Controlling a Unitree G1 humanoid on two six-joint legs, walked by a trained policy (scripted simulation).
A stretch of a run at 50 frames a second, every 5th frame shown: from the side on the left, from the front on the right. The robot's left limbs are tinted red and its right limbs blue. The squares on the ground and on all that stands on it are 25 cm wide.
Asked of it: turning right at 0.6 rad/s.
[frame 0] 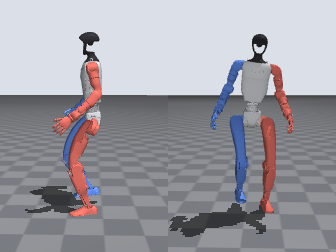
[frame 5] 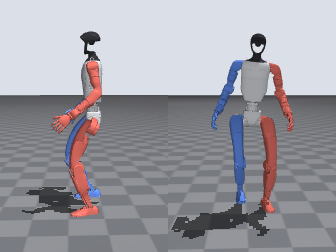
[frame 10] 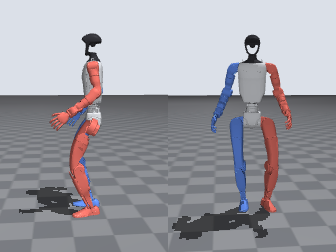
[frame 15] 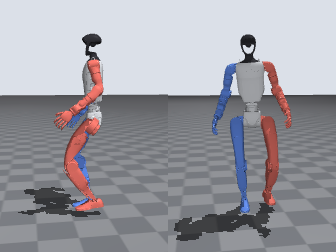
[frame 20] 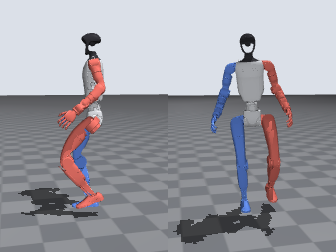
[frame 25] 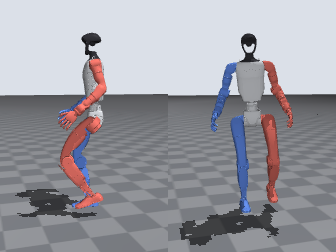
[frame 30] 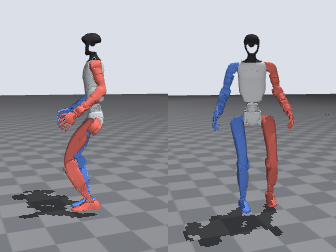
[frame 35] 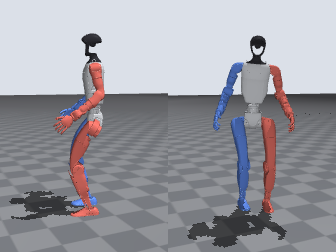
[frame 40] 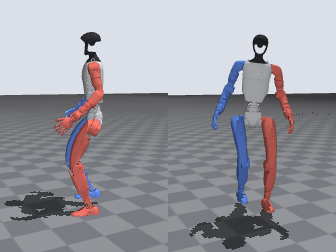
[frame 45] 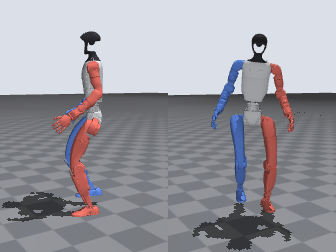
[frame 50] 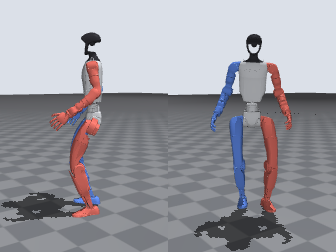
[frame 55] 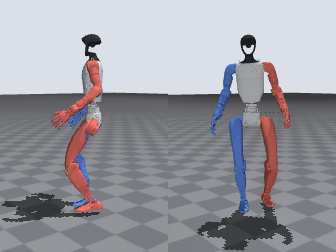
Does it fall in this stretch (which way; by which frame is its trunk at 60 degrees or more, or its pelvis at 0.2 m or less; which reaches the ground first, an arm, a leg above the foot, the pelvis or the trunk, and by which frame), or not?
no
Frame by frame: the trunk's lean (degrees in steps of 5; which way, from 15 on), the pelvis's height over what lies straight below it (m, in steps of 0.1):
0: 5, 0.8
5: 5, 0.8
10: 0, 0.8
15: 5, 0.8
20: 5, 0.8
25: 5, 0.8
30: 5, 0.8
35: 5, 0.7
40: 5, 0.8
45: 5, 0.8
50: 5, 0.8
55: 5, 0.8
